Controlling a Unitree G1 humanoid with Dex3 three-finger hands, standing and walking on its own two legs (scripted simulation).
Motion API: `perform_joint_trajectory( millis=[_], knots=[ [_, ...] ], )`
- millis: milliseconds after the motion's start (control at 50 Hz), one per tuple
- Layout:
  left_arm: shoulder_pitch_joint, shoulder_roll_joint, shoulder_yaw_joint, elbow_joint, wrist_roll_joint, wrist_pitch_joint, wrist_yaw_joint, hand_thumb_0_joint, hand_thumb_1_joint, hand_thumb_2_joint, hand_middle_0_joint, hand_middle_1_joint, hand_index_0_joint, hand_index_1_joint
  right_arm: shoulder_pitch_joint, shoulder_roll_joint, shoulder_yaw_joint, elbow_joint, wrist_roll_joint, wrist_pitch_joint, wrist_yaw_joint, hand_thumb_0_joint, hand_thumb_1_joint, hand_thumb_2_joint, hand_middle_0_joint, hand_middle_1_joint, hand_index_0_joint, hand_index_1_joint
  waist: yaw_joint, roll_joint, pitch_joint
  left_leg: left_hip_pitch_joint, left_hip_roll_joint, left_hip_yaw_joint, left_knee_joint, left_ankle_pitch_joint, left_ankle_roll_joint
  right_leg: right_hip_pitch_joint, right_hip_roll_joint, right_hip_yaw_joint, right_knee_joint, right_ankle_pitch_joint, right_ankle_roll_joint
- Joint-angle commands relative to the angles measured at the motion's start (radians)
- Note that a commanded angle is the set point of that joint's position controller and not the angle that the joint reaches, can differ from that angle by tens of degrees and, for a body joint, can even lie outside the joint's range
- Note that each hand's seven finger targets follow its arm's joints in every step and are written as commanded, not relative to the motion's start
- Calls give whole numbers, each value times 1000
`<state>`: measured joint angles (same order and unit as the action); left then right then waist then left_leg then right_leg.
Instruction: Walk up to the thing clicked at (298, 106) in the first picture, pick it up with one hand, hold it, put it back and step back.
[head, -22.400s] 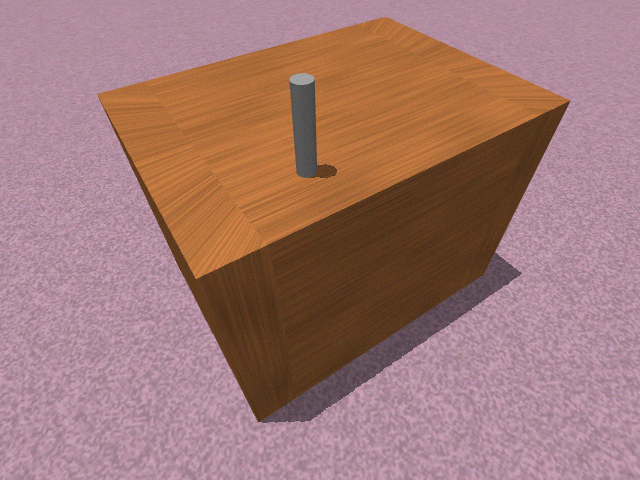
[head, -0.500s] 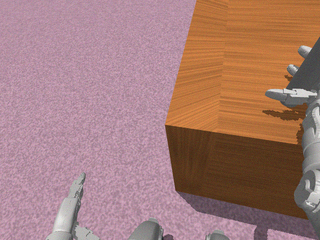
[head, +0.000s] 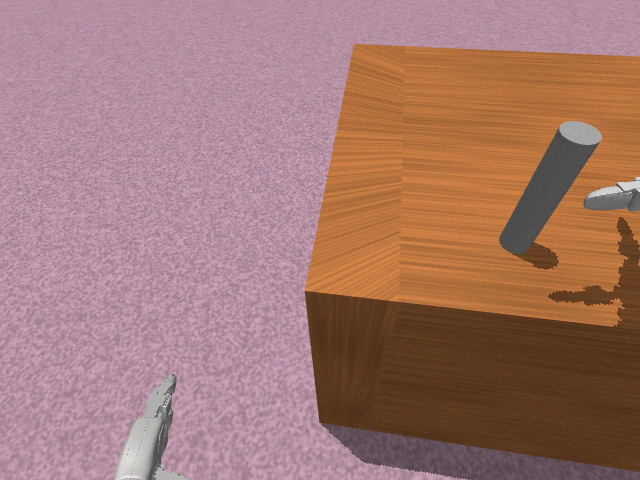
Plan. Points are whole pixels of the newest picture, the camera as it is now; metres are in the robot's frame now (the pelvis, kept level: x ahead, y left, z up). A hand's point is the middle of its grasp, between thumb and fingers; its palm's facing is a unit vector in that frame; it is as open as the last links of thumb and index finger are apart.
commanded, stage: sink last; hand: right
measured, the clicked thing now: (542, 196) +0.48 -0.22 +0.10
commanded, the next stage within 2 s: home in 1.14 s
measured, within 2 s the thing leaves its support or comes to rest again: neither
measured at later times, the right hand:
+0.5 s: hand out of the picture +0.32 -0.32 +0.15, palm faces +0.42 +0.84 -0.35, open 17.4 cm
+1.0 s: hand out of the picture +0.16 -0.25 +0.16, palm faces +0.44 +0.79 -0.42, open 17.5 cm
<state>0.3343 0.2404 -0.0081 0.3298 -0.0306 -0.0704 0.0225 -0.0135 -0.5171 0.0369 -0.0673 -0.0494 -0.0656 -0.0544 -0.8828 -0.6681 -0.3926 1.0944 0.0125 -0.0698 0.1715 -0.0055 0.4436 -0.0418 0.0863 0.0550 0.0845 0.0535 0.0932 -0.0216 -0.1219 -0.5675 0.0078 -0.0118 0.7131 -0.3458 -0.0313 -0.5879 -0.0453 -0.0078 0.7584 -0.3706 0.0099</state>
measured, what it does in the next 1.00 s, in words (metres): stands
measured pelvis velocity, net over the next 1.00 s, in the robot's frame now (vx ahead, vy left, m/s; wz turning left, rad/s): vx -0.01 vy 0.02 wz -0.06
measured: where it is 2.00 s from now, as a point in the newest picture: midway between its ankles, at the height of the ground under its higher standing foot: outside the picture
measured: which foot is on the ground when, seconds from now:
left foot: down 0.00-1.00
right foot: down 0.00-1.00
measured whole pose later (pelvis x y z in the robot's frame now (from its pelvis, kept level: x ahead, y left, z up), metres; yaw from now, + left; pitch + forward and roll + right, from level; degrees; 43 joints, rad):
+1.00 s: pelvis -0.01 +0.02 +0.02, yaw -3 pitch -2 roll +0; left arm 0.33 0.22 0.16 0.48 -0.03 -0.07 0.06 -0.01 -0.50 0.04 -0.06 -0.05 -0.07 -0.05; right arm 0.48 -0.31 -0.37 -0.31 0.07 -0.18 -0.02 -0.01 0.56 -0.04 0.06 0.06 0.07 0.06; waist -0.06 -0.06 0.01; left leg -0.24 0.03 0.04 0.58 -0.31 -0.01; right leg -0.25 -0.02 0.03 0.56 -0.28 0.03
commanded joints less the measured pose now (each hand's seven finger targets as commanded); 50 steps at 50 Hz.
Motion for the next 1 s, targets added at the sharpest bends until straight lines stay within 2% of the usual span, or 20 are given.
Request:
perform_joint_trajectory(
  millis=[0,40,100,180,240,260,280,320,340,420,480,540,580,680,720,760,800,860,960,980],
  knots=[
    [51,130,70,-103,-7,-30,-13,0,-521,39,-53,-44,-53,-43,-347,-396,-65,-258,-36,-28,-73,0,571,-33,59,59,64,59,-29,-43,-286,165,-13,34,-109,289,18,211,40,-39,-117,283,-24],
    [37,158,105,-118,-11,-30,-18,0,-513,39,-49,-46,-51,-42,-328,-426,-93,-304,-42,-30,-99,0,599,-29,57,59,62,59,-39,-59,-322,189,-15,40,-111,323,22,259,39,-36,-123,335,-16],
    [2,146,86,-103,-13,-26,-24,0,-511,43,-52,-46,-59,-37,-324,-451,-123,-400,-47,-39,-141,0,598,-38,59,53,54,53,-78,-136,-384,245,-10,39,-109,386,33,308,40,-37,-119,427,-4],
    [-112,152,92,-142,-17,-48,-15,0,-520,50,-53,-48,-58,-43,-204,-324,-69,-463,-34,-46,-174,0,563,-44,61,52,54,53,-78,-184,-391,211,-30,61,-119,349,47,398,15,-15,-128,515,15],
    [-41,121,67,-149,-18,-56,-8,0,-531,54,-54,-45,-55,-44,-25,-262,-58,-542,-20,-51,-183,0,548,-48,61,52,54,52,-92,-153,-355,224,-39,79,-128,351,51,416,5,-8,-138,558,20],
    [0,150,102,-142,-18,-53,-6,0,-531,53,-55,-45,-55,-44,76,-232,-52,-565,-13,-43,-183,0,547,-48,61,52,53,52,-92,-146,-335,226,-39,82,-132,361,51,417,5,-9,-144,578,21],
    [32,139,96,-146,-22,-49,-8,0,-528,50,-55,-45,-57,-43,165,-251,-79,-643,-1,-44,-184,0,540,-49,61,52,53,52,-107,-146,-299,243,-34,82,-139,371,49,402,12,-21,-149,561,17],
    [81,145,126,-87,-26,-37,-10,0,-528,49,-55,-45,-57,-43,296,-126,-19,-756,23,-26,-172,0,538,-50,61,52,53,52,-101,-140,-233,238,-35,84,-146,371,51,402,10,-25,-172,553,15],
    [100,153,155,-56,-31,-28,-12,0,-524,47,-57,-48,-60,-44,347,-131,-40,-847,33,-20,-172,0,519,-53,61,52,54,52,-97,-145,-209,236,-31,81,-158,374,49,406,14,-29,-178,544,9],
    [40,152,188,6,-37,-12,-22,0,-529,52,-56,-47,-57,-46,539,-107,-87,-1208,58,-8,-177,0,533,-51,60,53,54,53,-123,-122,-137,276,-31,88,-171,356,50,380,13,-27,-215,491,5],
    [-38,146,189,-31,-33,-7,-13,0,-526,51,-56,-50,-57,-48,705,-33,-81,-1393,67,-19,-194,0,540,-49,59,54,53,54,-121,-74,-77,311,-26,86,-194,296,43,351,19,-26,-246,372,-5],
    [-110,161,202,-107,-24,-9,17,0,-525,46,-54,-47,-56,-45,827,-30,-119,-1527,66,-45,-225,0,557,-47,57,55,53,55,-141,-53,-118,367,-15,80,-194,310,39,375,27,-21,-245,380,-8],
    [-106,167,208,-141,-19,-13,38,0,-519,41,-52,-46,-55,-42,948,35,-96,-1556,67,-59,-233,0,574,-44,55,56,52,56,-130,-27,-84,359,-13,79,-201,287,35,379,30,-23,-253,350,-12],
    [5,85,172,-77,-13,-11,40,0,-511,39,-51,-48,-55,-43,1227,169,-31,-1612,68,-91,-221,0,586,-45,51,58,52,58,-132,-41,14,340,-3,78,-220,255,30,362,43,-40,-266,309,-16],
    [10,58,157,-54,-15,-15,29,0,-510,39,-53,-53,-58,-47,1290,179,-33,-1668,73,-106,-213,0,567,-48,52,58,52,58,-149,-54,49,338,-3,82,-224,234,32,340,44,-41,-276,291,-14],
    [6,85,193,-57,-14,-21,27,0,-511,38,-53,-52,-58,-47,1325,170,-49,-1698,76,-119,-208,0,566,-49,51,59,52,59,-138,-39,81,320,0,80,-238,199,28,331,49,-42,-283,247,-19],
    [-31,119,228,-66,-8,-32,36,0,-515,41,-54,-54,-57,-50,1231,153,-56,-1712,73,-131,-212,0,554,-49,53,58,53,58,-105,-28,111,280,4,72,-259,124,24,337,50,-36,-300,158,-25],
    [-50,130,255,-25,-2,-48,50,0,-520,41,-54,-49,-55,-47,1249,154,-74,-1665,67,-145,-214,0,554,-50,52,59,53,59,-114,-2,126,262,11,69,-272,78,22,352,55,-28,-304,124,-29],
    [-95,69,191,-18,7,-78,46,0,-526,42,-55,-46,-55,-46,1270,143,-111,-1571,61,-195,-214,0,542,-53,52,59,53,59,-152,71,132,285,36,44,-310,17,15,337,70,-35,-288,123,-25],
    [-80,77,211,30,9,-75,49,0,-527,42,-55,-46,-54,-46,1278,126,-128,-1553,59,-203,-215,0,545,-52,52,59,54,59,-154,55,113,298,40,38,-313,28,15,337,71,-36,-288,137,-25]
  ],
)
